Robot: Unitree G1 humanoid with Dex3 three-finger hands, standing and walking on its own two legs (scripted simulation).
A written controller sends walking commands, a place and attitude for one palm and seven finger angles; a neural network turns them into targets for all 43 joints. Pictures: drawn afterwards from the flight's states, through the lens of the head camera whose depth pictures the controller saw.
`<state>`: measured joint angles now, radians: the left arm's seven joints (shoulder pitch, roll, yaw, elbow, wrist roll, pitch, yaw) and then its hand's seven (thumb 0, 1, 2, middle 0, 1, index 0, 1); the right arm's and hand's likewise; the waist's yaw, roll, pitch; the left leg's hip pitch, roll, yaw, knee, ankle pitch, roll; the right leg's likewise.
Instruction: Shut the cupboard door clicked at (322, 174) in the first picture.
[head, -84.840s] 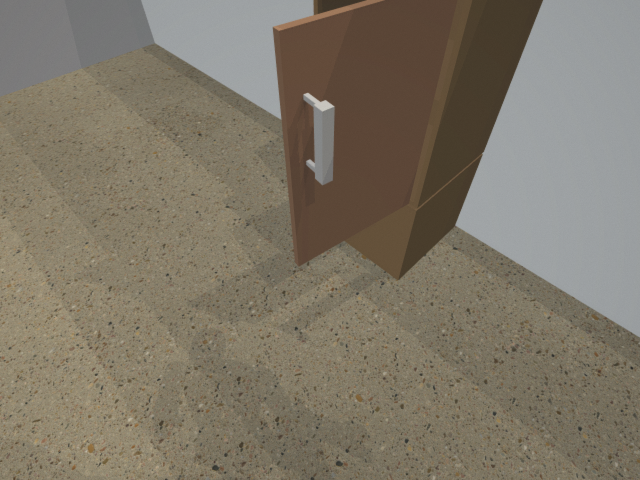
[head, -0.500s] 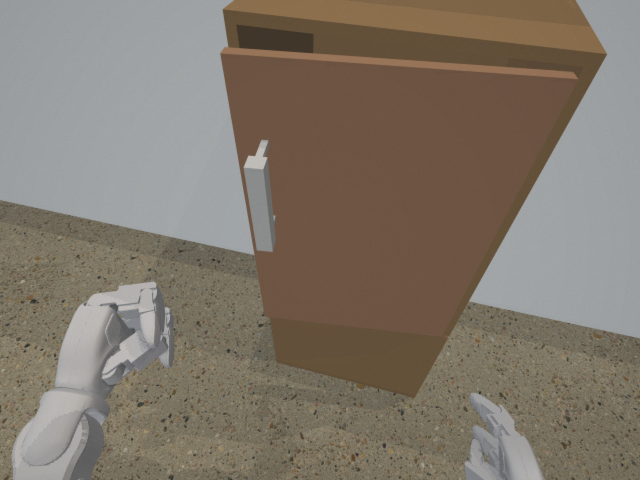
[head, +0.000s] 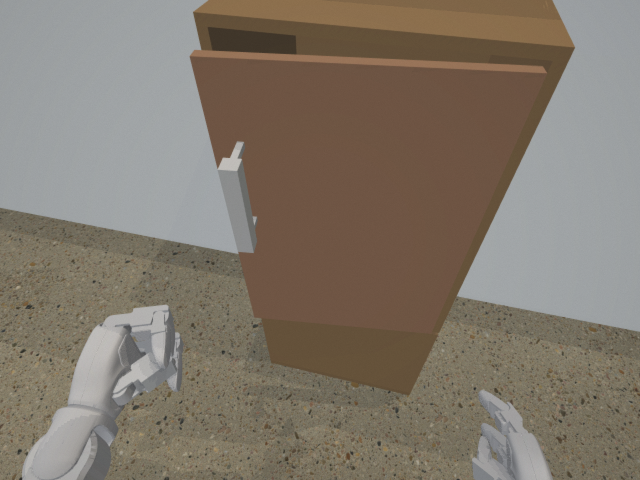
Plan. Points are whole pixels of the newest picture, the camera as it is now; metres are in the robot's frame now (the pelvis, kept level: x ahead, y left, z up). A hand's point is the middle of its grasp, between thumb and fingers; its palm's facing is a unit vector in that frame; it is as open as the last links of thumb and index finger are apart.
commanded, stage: bring the fist close to the handle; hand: left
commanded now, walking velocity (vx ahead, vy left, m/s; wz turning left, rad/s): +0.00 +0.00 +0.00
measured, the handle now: (243, 199) +0.47 +0.15 +0.09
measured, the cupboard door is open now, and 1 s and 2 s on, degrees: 8 8 0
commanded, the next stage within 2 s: push the door shut along its arc in 1.32 s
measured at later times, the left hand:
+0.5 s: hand (211, 289) +0.31 +0.16 +0.10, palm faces -0.01 -1.00 -0.04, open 3.1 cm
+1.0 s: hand (256, 248) +0.38 +0.12 +0.09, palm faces -0.03 -1.00 -0.02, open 3.1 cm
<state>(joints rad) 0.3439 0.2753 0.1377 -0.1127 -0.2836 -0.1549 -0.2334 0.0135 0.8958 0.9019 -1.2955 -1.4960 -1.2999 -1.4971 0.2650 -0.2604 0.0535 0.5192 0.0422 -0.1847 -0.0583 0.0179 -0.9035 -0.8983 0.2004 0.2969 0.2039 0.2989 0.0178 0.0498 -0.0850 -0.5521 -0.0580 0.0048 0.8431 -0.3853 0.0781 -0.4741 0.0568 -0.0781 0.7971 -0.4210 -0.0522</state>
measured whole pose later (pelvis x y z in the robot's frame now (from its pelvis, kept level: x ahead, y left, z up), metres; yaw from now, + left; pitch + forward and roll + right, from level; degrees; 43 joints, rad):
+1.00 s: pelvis +0.00 -0.01 +0.00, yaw -2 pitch +8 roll +0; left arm -0.32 0.21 0.10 0.48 -0.19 -0.21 -0.08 0.01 0.90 0.90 -1.30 -1.50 -1.30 -1.50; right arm 0.27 -0.26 0.04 0.61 0.04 -0.07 -0.03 0.02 -0.91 -0.90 0.20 0.30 0.20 0.30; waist -0.03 0.03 -0.08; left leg -0.56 -0.05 0.03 0.79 -0.36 0.06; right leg -0.51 0.06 -0.05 0.79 -0.41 -0.07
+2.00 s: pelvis -0.02 +0.00 -0.01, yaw +0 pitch +12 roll -2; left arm -0.79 0.35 0.14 1.05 -0.20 -0.33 -0.26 -0.04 0.93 0.99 -1.30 -1.50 -1.30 -1.50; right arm 0.33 -0.29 0.03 0.68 0.05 -0.06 -0.04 0.01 -0.91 -0.90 0.20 0.30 0.20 0.30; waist -0.08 0.03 -0.07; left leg -0.72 -0.06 0.01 0.87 -0.35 0.07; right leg -0.65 0.05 -0.08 0.85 -0.40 -0.06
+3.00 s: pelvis -0.05 +0.01 -0.02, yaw +0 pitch +13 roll -3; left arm -0.94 0.28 0.13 1.19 -0.13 -0.34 0.02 -0.04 0.97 1.12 -1.30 -1.50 -1.31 -1.50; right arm 0.39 -0.28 0.04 0.69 0.01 -0.10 0.01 0.01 -0.90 -0.90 0.20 0.30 0.21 0.30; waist -0.13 0.03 -0.10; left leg -0.85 -0.07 0.01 0.94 -0.33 0.08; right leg -0.77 0.04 -0.09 0.91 -0.37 -0.04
